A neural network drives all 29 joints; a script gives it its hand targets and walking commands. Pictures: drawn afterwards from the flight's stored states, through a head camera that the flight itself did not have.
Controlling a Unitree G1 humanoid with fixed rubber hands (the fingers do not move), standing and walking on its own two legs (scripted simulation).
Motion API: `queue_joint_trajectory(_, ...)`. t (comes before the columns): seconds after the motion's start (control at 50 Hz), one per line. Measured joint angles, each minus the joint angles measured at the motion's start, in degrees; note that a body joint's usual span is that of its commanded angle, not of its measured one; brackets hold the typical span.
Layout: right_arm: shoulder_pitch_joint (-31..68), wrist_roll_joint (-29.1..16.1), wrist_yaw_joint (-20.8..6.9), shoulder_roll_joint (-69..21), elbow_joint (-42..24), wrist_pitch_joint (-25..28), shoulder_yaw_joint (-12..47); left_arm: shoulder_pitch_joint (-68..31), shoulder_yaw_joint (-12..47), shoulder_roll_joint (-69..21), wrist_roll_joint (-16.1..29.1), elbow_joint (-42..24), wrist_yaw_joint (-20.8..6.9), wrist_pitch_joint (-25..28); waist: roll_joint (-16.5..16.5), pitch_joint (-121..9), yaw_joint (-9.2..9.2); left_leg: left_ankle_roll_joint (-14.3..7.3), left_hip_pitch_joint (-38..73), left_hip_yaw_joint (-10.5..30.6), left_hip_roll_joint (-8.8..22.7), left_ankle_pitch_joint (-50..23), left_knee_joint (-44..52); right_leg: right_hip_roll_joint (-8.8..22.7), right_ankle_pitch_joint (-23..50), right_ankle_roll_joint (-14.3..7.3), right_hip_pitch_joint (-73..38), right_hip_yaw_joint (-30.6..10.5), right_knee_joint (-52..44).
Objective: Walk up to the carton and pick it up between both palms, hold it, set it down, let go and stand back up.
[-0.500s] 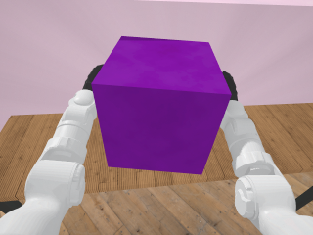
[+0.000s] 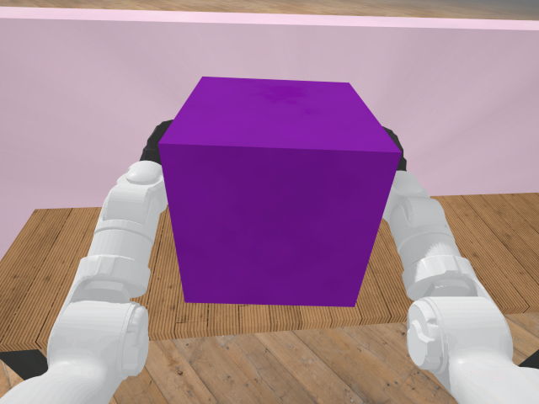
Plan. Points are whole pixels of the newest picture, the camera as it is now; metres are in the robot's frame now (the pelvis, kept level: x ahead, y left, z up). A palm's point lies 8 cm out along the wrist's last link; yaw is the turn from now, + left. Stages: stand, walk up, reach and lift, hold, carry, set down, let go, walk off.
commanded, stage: reach and lift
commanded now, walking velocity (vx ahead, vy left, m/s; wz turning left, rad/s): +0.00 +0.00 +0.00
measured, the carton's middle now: (273, 184) +0.43 -0.03 +0.15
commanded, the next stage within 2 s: hold in 0.80 s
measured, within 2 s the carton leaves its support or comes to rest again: neither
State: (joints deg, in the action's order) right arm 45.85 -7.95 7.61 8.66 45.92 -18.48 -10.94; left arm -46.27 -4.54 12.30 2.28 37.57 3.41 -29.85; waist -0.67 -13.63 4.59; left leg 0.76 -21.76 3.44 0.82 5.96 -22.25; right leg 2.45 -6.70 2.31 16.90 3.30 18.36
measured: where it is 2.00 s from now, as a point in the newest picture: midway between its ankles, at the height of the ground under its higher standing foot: outside the picture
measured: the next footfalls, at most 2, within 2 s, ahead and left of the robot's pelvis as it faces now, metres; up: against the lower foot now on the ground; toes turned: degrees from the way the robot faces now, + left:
none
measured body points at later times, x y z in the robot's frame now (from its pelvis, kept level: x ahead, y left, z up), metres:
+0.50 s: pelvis +0.00 +0.00 +0.00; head -0.05 +0.02 +0.45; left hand +0.42 +0.16 +0.21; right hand +0.40 -0.20 +0.21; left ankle +0.05 +0.12 -0.74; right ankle +0.02 -0.15 -0.74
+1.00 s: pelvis +0.00 +0.00 +0.00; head -0.06 +0.02 +0.44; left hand +0.41 +0.16 +0.23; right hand +0.40 -0.20 +0.23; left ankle +0.05 +0.12 -0.74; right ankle +0.02 -0.15 -0.74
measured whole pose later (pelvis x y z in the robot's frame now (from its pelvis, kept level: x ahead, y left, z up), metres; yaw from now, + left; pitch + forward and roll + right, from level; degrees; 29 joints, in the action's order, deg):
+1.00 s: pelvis +0.00 +0.00 +0.00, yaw +0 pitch +5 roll -1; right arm 50.9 -13.4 8.9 11.6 45.9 -26.5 -7.9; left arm -48.1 -8.7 11.4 2.3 32.8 4.4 -39.4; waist -0.7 -15.6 4.6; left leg 0.8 -21.4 3.4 0.8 6.0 -22.1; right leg 2.4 -6.7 2.3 16.6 3.3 18.2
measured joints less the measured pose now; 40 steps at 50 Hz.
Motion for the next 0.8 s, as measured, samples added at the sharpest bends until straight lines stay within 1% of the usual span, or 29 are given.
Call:
queue_joint_trajectory(0.22,3.77,-0.01,0.05,1.02,0.00,-2.67,0.00,-2.82,-4.38,-0.89,0.00,0.00,-0.05,-1.97,0.00,-0.02,0.00,0.00,0.09,0.00,0.00,-0.03,0.08,0.00,0.00,0.00,-0.09,0.00,-0.07)
queue_joint_trajectory(0.44,3.87,-1.33,0.31,1.05,-0.01,-4.09,0.01,-1.89,-4.27,-0.94,0.00,-1.51,0.13,-3.83,0.00,0.15,0.00,0.00,0.19,0.00,0.00,0.00,0.11,-0.01,0.00,0.00,-0.21,0.00,-0.17)
queue_joint_trajectory(0.8,5.03,-3.42,0.61,2.37,0.00,-6.03,0.83,-3.80,-4.20,-0.94,0.00,-2.02,0.80,-6.75,0.00,-0.57,0.00,0.00,0.20,0.00,0.00,0.00,0.11,-0.01,0.00,0.00,-0.22,-0.01,-0.15)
